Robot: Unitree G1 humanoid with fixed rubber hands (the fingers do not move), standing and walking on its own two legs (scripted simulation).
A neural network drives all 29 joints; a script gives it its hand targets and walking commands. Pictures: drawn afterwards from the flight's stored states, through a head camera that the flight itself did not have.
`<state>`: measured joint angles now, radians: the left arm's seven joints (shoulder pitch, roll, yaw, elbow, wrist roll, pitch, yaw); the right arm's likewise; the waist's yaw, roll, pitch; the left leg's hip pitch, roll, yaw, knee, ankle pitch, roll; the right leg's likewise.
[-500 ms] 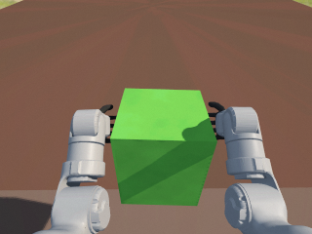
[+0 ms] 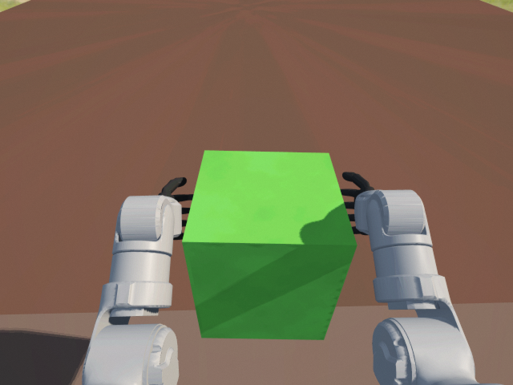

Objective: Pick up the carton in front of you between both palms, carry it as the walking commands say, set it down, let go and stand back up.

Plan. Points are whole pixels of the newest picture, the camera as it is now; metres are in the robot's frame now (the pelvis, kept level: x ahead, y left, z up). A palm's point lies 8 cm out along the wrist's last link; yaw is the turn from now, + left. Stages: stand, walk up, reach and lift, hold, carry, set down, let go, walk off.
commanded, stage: carry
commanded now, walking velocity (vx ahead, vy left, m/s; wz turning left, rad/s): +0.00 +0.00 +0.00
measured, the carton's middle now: (264, 246) +0.35 +0.00 +0.06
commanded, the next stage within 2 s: none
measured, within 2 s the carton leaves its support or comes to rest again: neither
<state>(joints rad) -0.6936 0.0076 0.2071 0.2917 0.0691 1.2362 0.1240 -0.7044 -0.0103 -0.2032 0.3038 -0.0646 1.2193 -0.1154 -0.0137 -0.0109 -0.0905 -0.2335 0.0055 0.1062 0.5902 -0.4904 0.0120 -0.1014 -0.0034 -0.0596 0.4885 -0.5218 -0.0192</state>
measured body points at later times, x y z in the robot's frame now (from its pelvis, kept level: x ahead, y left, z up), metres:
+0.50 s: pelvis -0.03 +0.00 +0.00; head -0.06 +0.00 +0.45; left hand +0.33 +0.15 +0.13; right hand +0.33 -0.15 +0.13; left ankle -0.02 +0.10 -0.73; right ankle -0.07 -0.10 -0.73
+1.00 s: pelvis +0.05 +0.01 +0.01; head +0.04 +0.00 +0.46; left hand +0.44 +0.14 +0.19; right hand +0.42 -0.16 +0.18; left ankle -0.02 +0.10 -0.73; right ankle +0.08 -0.09 -0.69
